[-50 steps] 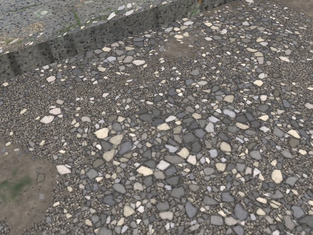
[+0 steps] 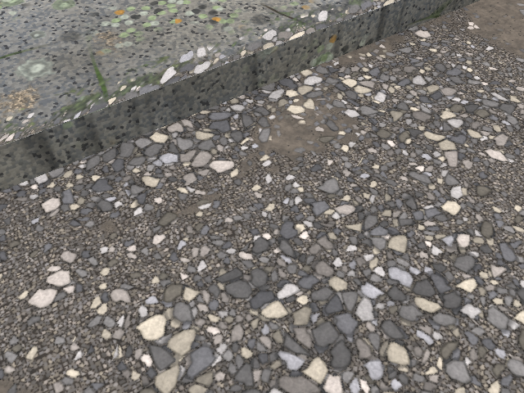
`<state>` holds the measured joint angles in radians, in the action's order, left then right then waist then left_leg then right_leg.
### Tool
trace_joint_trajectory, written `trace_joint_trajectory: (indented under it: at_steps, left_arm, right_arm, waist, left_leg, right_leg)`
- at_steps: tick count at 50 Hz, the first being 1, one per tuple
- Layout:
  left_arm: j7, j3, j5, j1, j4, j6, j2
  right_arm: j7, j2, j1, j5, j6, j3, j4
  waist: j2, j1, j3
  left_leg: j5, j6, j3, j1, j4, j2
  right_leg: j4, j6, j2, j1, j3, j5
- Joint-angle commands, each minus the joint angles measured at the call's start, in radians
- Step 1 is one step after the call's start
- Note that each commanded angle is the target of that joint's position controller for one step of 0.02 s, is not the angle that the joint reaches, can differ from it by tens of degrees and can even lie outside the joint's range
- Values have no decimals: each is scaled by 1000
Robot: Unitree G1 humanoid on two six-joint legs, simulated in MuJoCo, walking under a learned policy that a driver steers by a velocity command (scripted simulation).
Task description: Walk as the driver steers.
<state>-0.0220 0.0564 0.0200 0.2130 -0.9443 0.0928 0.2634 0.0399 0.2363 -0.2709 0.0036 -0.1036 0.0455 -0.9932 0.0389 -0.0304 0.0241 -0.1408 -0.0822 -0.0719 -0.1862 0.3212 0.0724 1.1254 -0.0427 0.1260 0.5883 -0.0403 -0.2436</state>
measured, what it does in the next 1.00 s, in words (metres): walks ahead, turning left: right foot, then left foot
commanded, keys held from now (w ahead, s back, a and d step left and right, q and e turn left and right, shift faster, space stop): no key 0.46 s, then q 0.54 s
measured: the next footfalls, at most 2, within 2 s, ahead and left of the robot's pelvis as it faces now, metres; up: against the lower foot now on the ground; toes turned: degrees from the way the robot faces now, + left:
right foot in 0.26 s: +0.29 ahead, -0.13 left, +0.00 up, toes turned +9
left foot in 0.56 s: +0.24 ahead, +0.10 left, +0.00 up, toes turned +3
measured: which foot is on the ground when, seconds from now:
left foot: down 0.00-0.28, up 0.30-0.54, down 0.56-0.82, up 0.84-1.00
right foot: up 0.00-0.24, down 0.26-1.00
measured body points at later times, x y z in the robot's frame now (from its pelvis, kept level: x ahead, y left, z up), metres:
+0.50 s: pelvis +0.19 -0.04 -0.01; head +0.21 -0.05 +0.44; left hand +0.30 +0.20 -0.14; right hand +0.25 -0.30 -0.16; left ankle +0.17 +0.11 -0.72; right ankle +0.28 -0.13 -0.74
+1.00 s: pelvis +0.22 -0.04 +0.00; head +0.26 -0.04 +0.45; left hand +0.26 +0.26 -0.12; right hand +0.41 -0.29 -0.13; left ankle +0.17 +0.09 -0.66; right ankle +0.25 -0.13 -0.74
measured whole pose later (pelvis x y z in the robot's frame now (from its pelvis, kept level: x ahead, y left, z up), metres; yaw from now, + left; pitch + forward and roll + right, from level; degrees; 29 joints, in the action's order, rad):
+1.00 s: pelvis +0.22 -0.04 +0.00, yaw +16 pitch +2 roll +0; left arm -0.05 0.06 -0.01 0.14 -0.87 0.02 0.25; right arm -0.05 0.31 -0.14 -0.03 0.04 0.11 -0.85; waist -0.03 0.00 0.05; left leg -0.42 0.07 0.05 -0.53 1.09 0.01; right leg 0.41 -0.04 0.02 0.23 0.12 -0.21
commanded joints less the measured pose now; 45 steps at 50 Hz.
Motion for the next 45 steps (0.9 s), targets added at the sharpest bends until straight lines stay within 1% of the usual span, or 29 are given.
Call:
trace_joint_trajectory:
  at_steps: [1,4,8,10,12,13,14,15,16,17,18,19,21,22,25,27,28,29,30,32,34,37,39,40,41,42,43,44,45]
  left_arm:
    - [-6,17,-14,35,44,-10,51]
    - [5,5,-22,-61,73,2,18]
    - [22,-3,-15,-162,97,0,23]
    - [31,2,-20,-169,107,3,50]
    - [33,18,-30,-73,77,11,91]
    - [28,36,-39,2,51,16,143]
    - [24,45,-55,76,40,14,208]
    - [24,28,-48,114,21,-2,154]
    - [32,8,-31,113,25,-12,84]
    - [33,4,-21,33,38,-15,85]
    - [30,-2,-26,-41,52,-17,80]
    - [26,-6,-31,-108,64,-21,73]
    - [20,-3,-49,-165,66,-33,81]
    - [17,-3,-53,-163,62,-38,80]
    - [4,-1,-33,-172,53,-47,87]
    - [-11,10,-18,-160,51,-58,121]
    - [-18,14,-16,-141,44,-64,125]
    - [-25,17,-19,-116,42,-70,123]
    - [-36,20,-22,-93,49,-77,100]
    - [-51,23,-25,-121,58,-80,80]
    - [-49,28,-31,-129,72,-79,68]
    - [-30,31,-24,-112,85,-63,58]
    - [-19,35,-16,-55,73,-51,68]
    - [-17,45,-21,-16,66,-51,102]
    - [-22,64,-34,1,73,-59,178]
    - [-17,64,-46,4,75,-67,199]
    - [-19,44,-45,-11,99,-64,141]
    - [-21,35,-43,-69,121,-60,116]
    - [-22,35,-38,-123,138,-59,126]
  right_arm:
    - [-22,130,32,3,-18,19,48]
    - [-39,137,3,6,-3,15,41]
    - [-49,150,-73,-6,17,14,5]
    - [-54,151,-66,-10,31,15,-4]
    - [-58,157,-29,-16,42,19,-2]
    - [-58,144,-60,-7,43,15,-2]
    - [-54,90,-148,18,35,-3,1]
    - [-47,-5,-268,7,35,-35,-38]
    - [-45,78,-223,-13,44,-15,-44]
    - [-49,120,-137,-26,56,-2,-19]
    - [-60,115,-82,-25,72,2,-12]
    - [-71,107,-56,-18,90,7,-8]
    - [-87,71,-62,-11,113,2,-13]
    - [-92,58,-72,-8,117,0,-22]
    - [-87,51,-91,-3,126,-1,-45]
    - [-81,95,-29,11,131,11,-10]
    - [-79,112,1,17,132,14,14]
    - [-80,136,24,14,131,18,37]
    - [-82,187,43,-1,129,34,40]
    - [-84,188,64,-5,113,46,66]
    - [-87,205,65,-5,97,61,85]
    - [-96,189,73,-19,82,70,109]
    - [-104,193,131,-35,94,75,136]
    - [-108,177,148,-37,104,72,156]
    - [-106,118,128,-29,111,58,176]
    - [-105,101,71,-21,115,57,185]
    - [-97,177,42,-15,114,81,165]
    - [-91,195,38,-30,119,94,153]
    - [-95,176,34,-33,131,94,145]
  waist:
    - [-82,48,41]
    - [-85,28,32]
    - [-100,-12,-3]
    - [-111,1,-18]
    - [-105,64,-64]
    - [-54,80,-120]
    - [69,50,-257]
    - [235,36,-391]
    - [141,60,-391]
    - [86,51,-279]
    - [36,35,-205]
    - [21,11,-150]
    - [79,-19,-107]
    - [93,-20,-112]
    - [80,-37,-140]
    - [74,-25,-99]
    - [58,-16,-62]
    - [6,4,-25]
    - [-121,39,14]
    - [-222,29,37]
    - [-260,19,23]
    - [-251,26,-57]
    - [-206,70,-98]
    - [-159,79,-134]
    - [38,54,-164]
    - [275,42,-155]
    - [162,34,-157]
    - [68,9,-124]
    - [22,-10,-93]
  left_leg:
    - [152,-169,220,-49,-226,-278]
    - [448,-122,94,-54,-172,-221]
    - [470,-102,84,42,-106,-235]
    - [486,-86,111,116,-38,-264]
    - [509,-52,120,154,86,-251]
    - [474,-14,95,134,216,-188]
    - [153,33,66,-47,431,-114]
    - [-446,88,71,-226,688,-31]
    - [-575,100,154,-256,785,-50]
    - [-542,106,158,-305,818,-80]
    - [-488,114,147,-313,797,-109]
    - [-441,122,144,-280,733,-137]
    - [-379,130,110,-153,567,-135]
    - [-354,131,96,-106,503,-125]
    - [-123,111,58,21,315,-111]
    - [-81,76,37,13,273,-97]
    - [-67,48,64,-26,239,-117]
    - [-64,11,119,-82,173,-156]
    - [-139,-24,181,-177,117,-176]
    - [-167,-57,316,-239,-5,-234]
    - [2,-90,407,-130,5,-272]
    - [304,-123,472,24,87,-307]
    - [345,-75,440,10,145,-262]
    - [259,-29,394,-61,207,-213]
    - [34,35,270,-231,412,-100]
    - [-493,90,163,-405,575,16]
    - [-541,111,218,-422,800,-40]
    - [-475,115,222,-437,878,-55]
    - [-401,123,205,-448,882,-70]
  right_leg:
    - [-125,30,45,68,-17,123]
    - [-387,42,-6,-15,32,282]
    - [-547,38,-66,-97,46,376]
    - [-596,14,-76,-110,27,318]
    - [-681,-19,-100,-230,35,332]
    - [-717,-42,-77,-371,22,581]
    - [-605,-125,87,-667,-128,995]
    - [-617,-295,272,-852,-340,1065]
    - [-672,-293,249,-782,-381,852]
    - [-715,-250,212,-667,-325,670]
    - [-757,-221,183,-551,-285,521]
    - [-806,-198,160,-431,-250,375]
    - [-864,-163,94,-271,-171,221]
    - [-872,-163,79,-245,-146,195]
    - [-877,-147,68,-215,-96,5]
    - [-879,-106,59,-196,-83,-184]
    - [-869,-78,55,-201,-78,-239]
    - [-823,-47,27,-217,-49,-258]
    - [-773,-15,-52,-255,42,-227]
    - [-593,19,-141,-304,136,-62]
    - [-519,24,-167,-214,113,-17]
    - [-474,9,-162,-153,38,-140]
    - [-653,0,-151,-280,30,18]
    - [-720,-10,-98,-418,6,182]
    - [-759,-66,71,-579,-153,405]
    - [-801,-220,272,-614,-369,621]
    - [-797,-276,315,-600,-369,632]
    - [-788,-244,261,-564,-271,585]
    - [-795,-200,207,-531,-187,490]
Velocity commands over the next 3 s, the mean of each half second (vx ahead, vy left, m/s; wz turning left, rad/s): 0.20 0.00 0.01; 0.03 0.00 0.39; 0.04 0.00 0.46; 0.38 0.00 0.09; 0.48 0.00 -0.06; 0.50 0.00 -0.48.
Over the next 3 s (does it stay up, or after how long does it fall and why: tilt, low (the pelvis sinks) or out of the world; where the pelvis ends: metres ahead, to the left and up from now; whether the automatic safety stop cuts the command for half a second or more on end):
stays up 0.88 0.30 0.00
